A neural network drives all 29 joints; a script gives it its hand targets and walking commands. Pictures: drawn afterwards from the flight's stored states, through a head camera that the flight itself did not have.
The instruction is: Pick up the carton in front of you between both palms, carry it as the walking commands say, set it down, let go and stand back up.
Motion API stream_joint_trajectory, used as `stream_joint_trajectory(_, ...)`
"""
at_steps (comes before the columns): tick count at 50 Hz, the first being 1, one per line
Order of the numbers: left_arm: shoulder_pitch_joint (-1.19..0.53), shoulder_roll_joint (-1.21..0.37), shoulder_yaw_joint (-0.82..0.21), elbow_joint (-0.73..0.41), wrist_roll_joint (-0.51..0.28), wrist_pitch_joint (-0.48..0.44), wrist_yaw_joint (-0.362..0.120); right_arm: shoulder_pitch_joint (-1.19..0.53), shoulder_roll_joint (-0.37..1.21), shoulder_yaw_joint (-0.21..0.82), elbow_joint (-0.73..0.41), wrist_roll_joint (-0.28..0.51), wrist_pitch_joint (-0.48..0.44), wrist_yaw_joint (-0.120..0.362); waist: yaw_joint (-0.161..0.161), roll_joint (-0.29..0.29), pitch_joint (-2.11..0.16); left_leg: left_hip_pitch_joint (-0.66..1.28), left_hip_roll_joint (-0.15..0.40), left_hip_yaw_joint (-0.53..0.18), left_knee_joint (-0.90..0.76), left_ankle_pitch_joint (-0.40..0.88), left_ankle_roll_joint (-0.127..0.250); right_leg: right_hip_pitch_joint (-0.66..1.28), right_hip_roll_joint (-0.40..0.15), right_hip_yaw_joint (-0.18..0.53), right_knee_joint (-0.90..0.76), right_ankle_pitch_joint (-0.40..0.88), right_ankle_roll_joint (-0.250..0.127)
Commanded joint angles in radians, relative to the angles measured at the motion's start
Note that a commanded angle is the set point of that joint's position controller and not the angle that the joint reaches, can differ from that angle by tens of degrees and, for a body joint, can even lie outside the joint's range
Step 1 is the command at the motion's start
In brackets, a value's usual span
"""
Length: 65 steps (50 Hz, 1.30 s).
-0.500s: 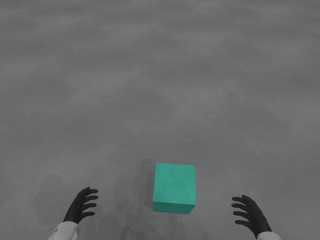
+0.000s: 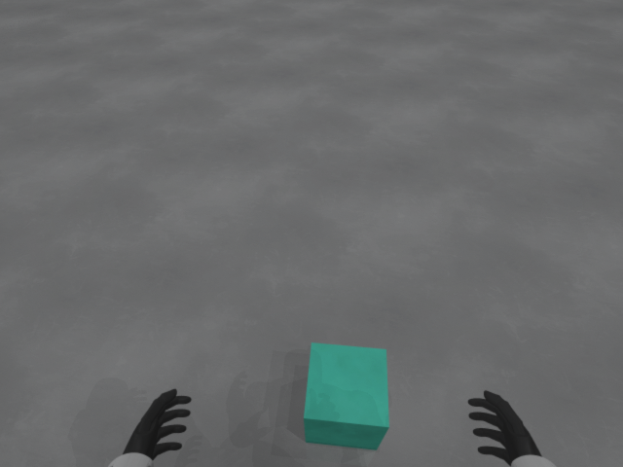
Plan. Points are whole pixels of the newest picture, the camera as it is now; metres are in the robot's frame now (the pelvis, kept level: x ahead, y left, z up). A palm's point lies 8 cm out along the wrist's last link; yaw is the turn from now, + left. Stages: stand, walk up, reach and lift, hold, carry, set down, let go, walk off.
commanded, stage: stand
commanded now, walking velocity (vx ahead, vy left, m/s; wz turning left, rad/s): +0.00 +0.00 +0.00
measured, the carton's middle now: (344, 397) +0.41 -0.07 -0.65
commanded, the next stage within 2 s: none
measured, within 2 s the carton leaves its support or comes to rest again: neither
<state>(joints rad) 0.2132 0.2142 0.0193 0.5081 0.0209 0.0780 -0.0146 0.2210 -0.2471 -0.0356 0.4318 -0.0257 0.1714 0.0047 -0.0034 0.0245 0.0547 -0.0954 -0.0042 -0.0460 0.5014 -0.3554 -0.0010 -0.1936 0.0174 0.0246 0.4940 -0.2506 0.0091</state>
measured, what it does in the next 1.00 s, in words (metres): stands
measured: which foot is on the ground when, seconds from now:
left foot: down 0.00-1.00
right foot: down 0.00-1.00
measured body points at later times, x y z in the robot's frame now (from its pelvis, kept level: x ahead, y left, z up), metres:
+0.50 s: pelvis +0.01 -0.01 +0.00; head +0.02 -0.03 +0.45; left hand +0.14 +0.29 -0.09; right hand +0.16 -0.30 -0.11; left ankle -0.05 +0.12 -0.74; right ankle +0.01 -0.12 -0.74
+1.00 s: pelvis +0.00 -0.01 +0.01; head +0.00 -0.02 +0.46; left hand +0.10 +0.30 -0.10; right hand +0.12 -0.31 -0.11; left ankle -0.05 +0.12 -0.74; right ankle +0.01 -0.13 -0.74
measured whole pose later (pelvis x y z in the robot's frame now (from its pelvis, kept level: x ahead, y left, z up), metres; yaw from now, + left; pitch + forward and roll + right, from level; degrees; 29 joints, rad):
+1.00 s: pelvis +0.00 -0.01 +0.01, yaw +2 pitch -2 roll +0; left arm 0.14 0.35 0.04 0.94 0.03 0.00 0.01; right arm 0.20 -0.37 -0.01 0.87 -0.03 -0.01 -0.03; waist 0.01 0.03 0.01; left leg -0.08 0.00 -0.08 0.40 -0.30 -0.02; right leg -0.18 0.01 -0.01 0.43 -0.22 -0.01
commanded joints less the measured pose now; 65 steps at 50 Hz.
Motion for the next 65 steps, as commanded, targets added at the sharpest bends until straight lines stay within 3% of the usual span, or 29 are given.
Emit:
stream_joint_trajectory(1,-0.026,0.220,0.072,0.035,0.038,-0.040,0.032,-0.042,-0.161,-0.053,0.024,-0.019,-0.097,-0.028,0.002,0.016,-0.044,-0.137,0.023,-0.015,-0.068,0.077,-0.023,-0.036,-0.065,0.034,-0.064,0.051,0.001)
stream_joint_trajectory(3,-0.048,0.206,0.071,0.057,0.038,-0.056,0.032,-0.044,-0.163,-0.051,0.061,-0.022,-0.128,-0.023,0.003,-0.005,-0.039,-0.148,0.037,-0.042,-0.080,0.020,-0.006,-0.055,-0.060,0.040,-0.072,-0.041,-0.004)
stream_joint_trajectory(11,-0.054,0.233,0.067,0.140,0.026,-0.084,0.028,-0.037,-0.211,-0.044,0.157,-0.016,-0.167,-0.021,0.004,-0.030,-0.117,-0.092,0.056,-0.060,-0.043,0.284,-0.005,0.007,-0.079,0.044,-0.023,0.227,-0.020)
stream_joint_trajectory(18,-0.057,0.263,0.064,0.204,0.020,-0.086,0.038,-0.026,-0.233,-0.032,0.226,-0.014,-0.171,-0.031,0.007,-0.030,-0.119,-0.074,0.064,-0.065,-0.047,0.358,-0.005,0.042,-0.095,0.054,-0.028,0.299,-0.027)
stream_joint_trajectory(65,-0.130,0.321,0.039,0.445,-0.001,-0.092,0.025,-0.062,-0.294,0.002,0.460,0.001,-0.196,-0.030,0.018,-0.018,-0.050,-0.075,0.095,-0.095,-0.196,0.231,0.012,0.096,-0.121,0.091,-0.152,0.175,-0.035)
